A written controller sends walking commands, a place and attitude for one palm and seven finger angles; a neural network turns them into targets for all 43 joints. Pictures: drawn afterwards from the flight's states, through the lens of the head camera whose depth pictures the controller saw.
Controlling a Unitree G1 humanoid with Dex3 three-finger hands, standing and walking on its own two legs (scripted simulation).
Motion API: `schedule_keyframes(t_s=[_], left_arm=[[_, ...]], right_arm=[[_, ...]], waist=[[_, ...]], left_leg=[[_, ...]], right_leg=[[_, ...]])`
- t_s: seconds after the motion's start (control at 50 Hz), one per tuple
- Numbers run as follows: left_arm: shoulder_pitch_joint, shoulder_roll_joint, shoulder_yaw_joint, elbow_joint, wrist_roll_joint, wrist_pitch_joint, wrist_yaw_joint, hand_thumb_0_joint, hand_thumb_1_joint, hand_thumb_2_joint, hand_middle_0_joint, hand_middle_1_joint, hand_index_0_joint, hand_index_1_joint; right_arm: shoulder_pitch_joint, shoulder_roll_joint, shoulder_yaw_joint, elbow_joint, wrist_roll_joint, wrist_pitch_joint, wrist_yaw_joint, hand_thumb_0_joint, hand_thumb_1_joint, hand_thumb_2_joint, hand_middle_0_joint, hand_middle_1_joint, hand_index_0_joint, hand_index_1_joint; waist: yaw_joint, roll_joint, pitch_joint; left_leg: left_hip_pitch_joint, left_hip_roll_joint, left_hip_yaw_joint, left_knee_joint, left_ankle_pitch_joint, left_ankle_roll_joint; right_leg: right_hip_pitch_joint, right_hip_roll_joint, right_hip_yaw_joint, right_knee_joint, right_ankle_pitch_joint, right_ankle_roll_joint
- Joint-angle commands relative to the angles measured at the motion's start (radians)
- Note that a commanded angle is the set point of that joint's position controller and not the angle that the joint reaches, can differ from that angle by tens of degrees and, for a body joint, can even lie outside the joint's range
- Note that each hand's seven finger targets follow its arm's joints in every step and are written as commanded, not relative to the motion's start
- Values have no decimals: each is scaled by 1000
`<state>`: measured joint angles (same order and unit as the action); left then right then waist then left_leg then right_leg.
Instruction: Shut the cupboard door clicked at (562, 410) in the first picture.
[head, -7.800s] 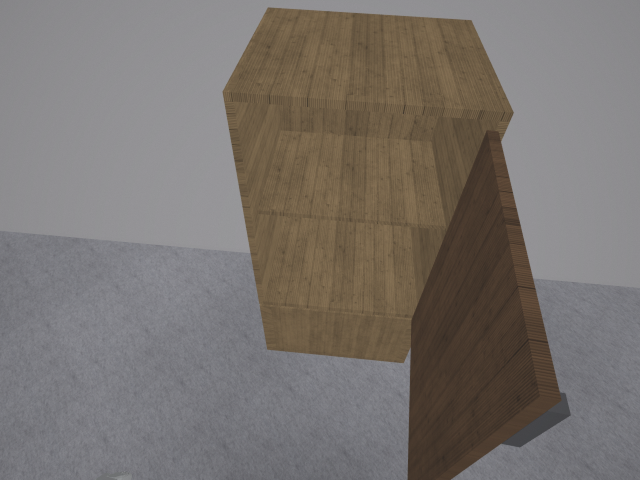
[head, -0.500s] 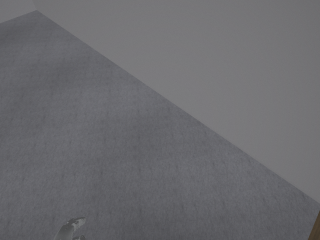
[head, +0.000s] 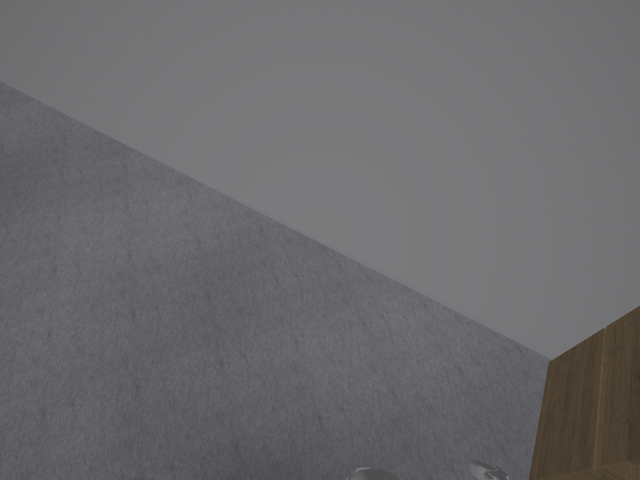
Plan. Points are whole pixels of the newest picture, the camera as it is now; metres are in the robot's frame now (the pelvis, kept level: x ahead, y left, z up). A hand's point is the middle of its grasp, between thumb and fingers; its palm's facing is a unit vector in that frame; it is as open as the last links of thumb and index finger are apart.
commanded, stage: turn to face it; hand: left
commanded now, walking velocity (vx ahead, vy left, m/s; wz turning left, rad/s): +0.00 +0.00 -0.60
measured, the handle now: out of the picture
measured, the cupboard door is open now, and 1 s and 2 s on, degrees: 36 36 36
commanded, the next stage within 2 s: none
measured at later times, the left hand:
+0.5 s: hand (240, 464) +0.16 +0.11 -0.15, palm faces -0.28 -0.92 -0.27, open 7.3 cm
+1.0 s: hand (230, 443) +0.18 +0.13 -0.16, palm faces -0.52 -0.83 -0.21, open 7.3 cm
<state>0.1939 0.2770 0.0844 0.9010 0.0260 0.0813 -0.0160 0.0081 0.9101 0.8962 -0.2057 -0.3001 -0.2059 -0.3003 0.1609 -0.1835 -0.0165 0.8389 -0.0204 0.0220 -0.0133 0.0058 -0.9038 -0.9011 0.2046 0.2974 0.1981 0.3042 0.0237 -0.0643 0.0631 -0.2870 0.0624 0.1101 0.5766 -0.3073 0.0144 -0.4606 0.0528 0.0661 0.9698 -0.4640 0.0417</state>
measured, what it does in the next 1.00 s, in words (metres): steps on the spot, turning right: right foot, then left foot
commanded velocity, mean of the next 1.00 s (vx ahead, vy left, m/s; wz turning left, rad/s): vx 0.00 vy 0.00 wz -0.60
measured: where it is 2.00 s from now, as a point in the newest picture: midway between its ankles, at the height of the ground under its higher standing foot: outside the picture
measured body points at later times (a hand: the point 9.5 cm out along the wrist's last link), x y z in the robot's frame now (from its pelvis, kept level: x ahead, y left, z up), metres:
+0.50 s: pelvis -0.01 -0.05 +0.00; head +0.03 -0.08 +0.45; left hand +0.17 +0.16 -0.12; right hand -0.04 -0.32 -0.15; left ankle +0.01 +0.10 -0.66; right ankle -0.03 -0.14 -0.73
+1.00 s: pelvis +0.01 -0.01 +0.01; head +0.06 -0.01 +0.46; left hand +0.21 +0.18 -0.15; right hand -0.06 -0.27 -0.11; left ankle +0.05 +0.08 -0.73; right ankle -0.10 -0.12 -0.64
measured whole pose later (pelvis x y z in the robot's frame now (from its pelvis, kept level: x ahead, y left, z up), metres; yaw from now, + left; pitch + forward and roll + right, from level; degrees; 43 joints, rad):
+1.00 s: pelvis +0.01 -0.01 +0.01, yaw -35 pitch +1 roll -2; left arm 0.20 0.28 0.09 0.91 0.03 0.09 -0.03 0.01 0.91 0.90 -0.20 -0.30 -0.20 -0.30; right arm 0.20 -0.18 -0.02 0.85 -0.02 0.02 -0.02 0.01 -0.90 -0.90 0.21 0.30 0.20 0.30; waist 0.02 -0.04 0.06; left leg -0.21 0.09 0.17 0.48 -0.29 0.01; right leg -0.52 0.00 0.02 1.16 -0.40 0.08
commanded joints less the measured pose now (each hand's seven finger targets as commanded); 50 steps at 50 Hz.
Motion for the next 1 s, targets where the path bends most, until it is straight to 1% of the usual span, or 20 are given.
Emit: schedule_keyframes(t_s=[0.0, 0.12, 0.18, 0.24, 0.28, 0.3, 0.32, 0.34, 0.36, 0.38, 0.46, 0.64, 0.72, 0.74, 0.76, 0.78, 0.8, 0.84, 0.88, 0.98], left_arm=[[-4, 72, 30, -84, 0, -26, -16, 0, 900, 900, -200, -300, -200, -300], [-81, 25, 11, -109, -8, -21, -21, 0, 900, 900, -200, -300, -200, -300], [-100, 16, 4, -116, -6, -29, -22, 0, 900, 900, -200, -300, -200, -300], [-82, 18, 2, -109, -8, -39, -20, 0, 900, 900, -200, -300, -200, -300], [-1, 46, 9, -84, -6, -53, -15, 0, 900, 900, -200, -300, -200, -300], [79, 120, 23, -64, -1, -67, -7, 0, 900, 900, -200, -300, -200, -300], [144, 242, 47, -42, 5, -78, 11, 0, 900, 900, -200, -300, -200, -300], [182, 260, 53, -34, -12, -69, 25, 0, 900, 900, -200, -300, -200, -300], [139, 219, 46, -42, -13, -65, 32, 0, 900, 900, -200, -300, -200, -300], [62, 186, 47, -57, -11, -60, 38, 0, 900, 900, -200, -300, -200, -300], [-32, 137, 19, -91, -10, -71, 30, 0, 900, 900, -200, -300, -200, -300], [-2, 167, 27, -81, -3, -60, 24, 0, 900, 900, -200, -300, -200, -300], [-52, 162, 28, -92, -9, -50, 24, 0, 900, 900, -200, -300, -200, -300], [-67, 141, 24, -101, -17, -47, 21, 0, 900, 900, -200, -300, -200, -300], [-51, 83, 15, -119, -27, -42, 15, 0, 900, 900, -200, -300, -200, -300], [-37, 62, 9, -127, -21, -43, 6, 0, 900, 900, -200, -300, -200, -300], [-37, 95, 23, -123, -6, -39, 3, 0, 900, 900, -200, -300, -200, -300], [4, 109, 39, -72, 6, -27, -6, 0, 900, 900, -200, -300, -200, -300], [8, 79, 31, -65, 2, -28, -17, 0, 900, 900, -200, -300, -200, -300], [-61, 42, 15, -84, -7, -23, -19, 0, 900, 900, -200, -300, -200, -300]], right_arm=[[-9, -197, -52, -76, -6, -28, -24, 0, -900, -900, 200, 300, 200, 300], [106, -214, -76, -23, -5, -25, -16, 0, -900, -900, 200, 300, 200, 300], [112, -228, -87, -7, -7, -20, -8, 0, -900, -900, 200, 300, 200, 300], [107, -247, -96, 1, -8, -17, -2, 0, -900, -900, 200, 300, 200, 300], [92, -245, -98, 0, -2, -14, 3, 0, -900, -900, 200, 300, 200, 300], [98, -208, -90, -12, 5, -11, 7, 0, -900, -900, 200, 300, 200, 300], [49, -116, -60, -65, 6, -9, 11, 0, -900, -900, 200, 300, 200, 300], [0, -136, -58, -84, 7, 6, -6, 0, -900, -900, 200, 300, 200, 300], [-1, -138, -60, -74, 11, 15, -11, 0, -900, -900, 200, 300, 200, 300], [-11, -138, -61, -65, 7, 18, -11, 0, -900, -900, 200, 300, 200, 300], [37, -148, -65, -12, -1, 18, -3, 0, -900, -900, 200, 300, 200, 300], [-22, -139, -57, -44, 9, 6, -6, 0, -900, -900, 200, 300, 200, 300], [75, -139, -56, -22, 18, -8, -18, 0, -900, -900, 200, 300, 200, 300], [122, -162, -61, -12, 17, -15, -23, 0, -900, -900, 200, 300, 200, 300], [130, -244, -73, -18, 7, -24, -25, 0, -900, -900, 200, 300, 200, 300], [91, -307, -84, -44, 6, -16, -21, 0, -900, -900, 200, 300, 200, 300], [66, -294, -77, -65, -4, -12, -17, 0, -900, -900, 200, 300, 200, 300], [-24, -201, -52, -73, -3, -23, -27, 0, -900, -900, 200, 300, 200, 300], [-14, -193, -51, -72, -2, -28, -27, 0, -900, -900, 200, 300, 200, 300], [101, -200, -67, -26, -2, -27, -21, 0, -900, -900, 200, 300, 200, 300]], waist=[[-12, 249, -58], [-64, 231, -99], [-78, 289, -91], [-70, 300, -107], [-21, 239, -137], [23, 81, -178], [60, -255, -172], [76, -219, -181], [51, -142, -143], [30, -166, -110], [-27, -65, -90], [0, -72, -116], [-50, -72, -154], [-73, -34, -171], [-76, 199, -187], [-53, 386, -132], [-54, 304, -91], [-3, 274, -53], [-6, 233, -66], [-55, 229, -76]], left_leg=[[112, 264, -146, -264, 389, 84], [260, 292, -54, -210, 506, 118], [231, 312, -3, -178, 528, 110], [208, 321, 24, -123, 525, 83], [124, 291, 82, 18, 453, 16], [-12, 246, 117, 195, 294, -45], [-302, 86, 120, 431, -296, -99], [-335, 70, -33, 562, -371, -95], [-336, 91, -93, 613, -293, -87], [-348, 99, -99, 618, -235, -90], [-259, 69, -82, 530, -88, -119], [-141, -3, -82, 234, -123, -104], [52, -33, -73, -56, -2, -85], [179, 5, -96, -174, 71, -70], [295, 206, -312, -299, 82, -7], [258, 403, -462, -338, 184, 77], [147, 435, -448, -329, 166, 134], [88, 299, -262, -316, 248, 77], [141, 242, -132, -266, 391, 70], [255, 270, -63, -217, 529, 110]], right_leg=[[-122, -72, -25, 274, 42, 35], [-103, -106, -106, 46, 23, 47], [-12, -102, -150, -115, 16, 35], [81, -78, -180, -254, 44, 11], [262, -64, -195, -470, 242, -12], [443, -167, -64, -579, 412, -51], [551, -427, 304, -620, 800, -160], [494, -489, 317, -591, 941, -245], [427, -444, 252, -606, 784, -255], [387, -389, 243, -616, 688, -234], [305, -283, 142, -606, 694, -198], [285, -260, 291, -601, 582, -226], [223, -214, 315, -514, 617, -167], [137, -164, 278, -453, 538, -122], [-33, -34, 169, -291, 292, -58], [-146, 14, 18, -70, -97, -6], [-120, -35, 18, 102, -108, 3], [-114, -51, 20, 221, 22, 25], [-134, -62, -22, 264, 70, 34], [-146, -96, -81, 141, 56, 51]])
